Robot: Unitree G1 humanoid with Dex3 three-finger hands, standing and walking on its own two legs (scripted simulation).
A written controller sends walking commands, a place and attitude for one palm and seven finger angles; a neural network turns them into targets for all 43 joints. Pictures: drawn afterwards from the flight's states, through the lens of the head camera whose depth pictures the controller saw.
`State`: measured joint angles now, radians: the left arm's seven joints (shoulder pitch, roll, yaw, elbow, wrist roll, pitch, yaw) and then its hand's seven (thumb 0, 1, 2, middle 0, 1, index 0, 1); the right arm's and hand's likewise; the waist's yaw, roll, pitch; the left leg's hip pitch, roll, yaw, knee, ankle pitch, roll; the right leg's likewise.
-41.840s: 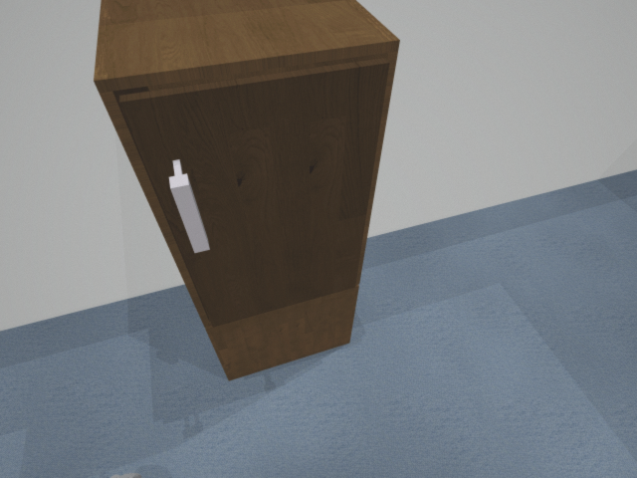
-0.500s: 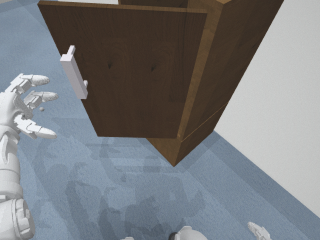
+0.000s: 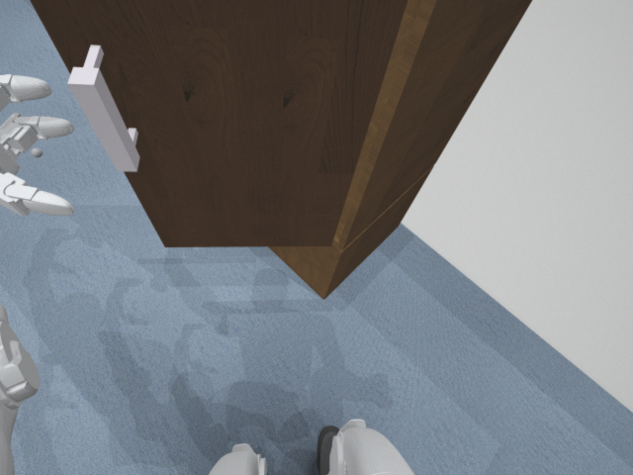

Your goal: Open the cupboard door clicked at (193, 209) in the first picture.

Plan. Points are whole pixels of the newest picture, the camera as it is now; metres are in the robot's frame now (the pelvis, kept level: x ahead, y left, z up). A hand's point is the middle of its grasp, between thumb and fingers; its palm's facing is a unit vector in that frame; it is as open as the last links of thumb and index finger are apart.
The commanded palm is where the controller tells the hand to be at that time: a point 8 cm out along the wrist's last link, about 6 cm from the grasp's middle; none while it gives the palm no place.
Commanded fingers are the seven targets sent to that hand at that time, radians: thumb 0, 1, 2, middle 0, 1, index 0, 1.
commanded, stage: move the hooked fingers beside the handle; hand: left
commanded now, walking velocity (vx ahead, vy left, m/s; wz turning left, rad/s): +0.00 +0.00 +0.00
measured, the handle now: (112, 112) +0.53 +0.23 +0.09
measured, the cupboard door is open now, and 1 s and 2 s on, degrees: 47 47 47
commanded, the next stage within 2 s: slide the fingers in behind the handle in 1.22 s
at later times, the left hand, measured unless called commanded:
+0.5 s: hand (47, 141) +0.48 +0.29 +0.09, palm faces -0.03 -1.00 +0.02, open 14.0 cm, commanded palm +0.46 +0.34 +0.09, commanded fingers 0.00 -0.50 0.30 -0.30 -1.20 -0.30 -1.20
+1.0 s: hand (42, 152) +0.47 +0.29 +0.09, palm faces +0.01 -1.00 +0.01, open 14.0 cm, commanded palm +0.45 +0.34 +0.09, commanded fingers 0.00 -0.50 0.30 -0.30 -1.20 -0.30 -1.20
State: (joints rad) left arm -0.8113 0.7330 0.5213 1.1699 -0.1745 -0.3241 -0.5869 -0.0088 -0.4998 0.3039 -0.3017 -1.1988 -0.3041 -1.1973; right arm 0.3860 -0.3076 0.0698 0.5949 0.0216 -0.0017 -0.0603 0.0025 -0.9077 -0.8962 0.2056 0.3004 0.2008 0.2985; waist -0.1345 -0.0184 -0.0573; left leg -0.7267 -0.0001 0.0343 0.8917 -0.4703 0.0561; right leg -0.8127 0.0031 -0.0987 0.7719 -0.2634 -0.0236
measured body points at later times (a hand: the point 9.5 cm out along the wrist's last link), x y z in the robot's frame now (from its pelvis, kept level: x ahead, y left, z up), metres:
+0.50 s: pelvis +0.02 +0.01 +0.00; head +0.14 +0.05 +0.43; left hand +0.48 +0.35 +0.09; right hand +0.03 -0.26 -0.10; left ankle -0.03 +0.08 -0.69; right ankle +0.06 -0.11 -0.69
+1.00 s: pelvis +0.00 +0.00 -0.01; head +0.12 +0.04 +0.43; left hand +0.46 +0.35 +0.09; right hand +0.05 -0.28 -0.10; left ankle -0.03 +0.08 -0.69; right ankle +0.06 -0.11 -0.69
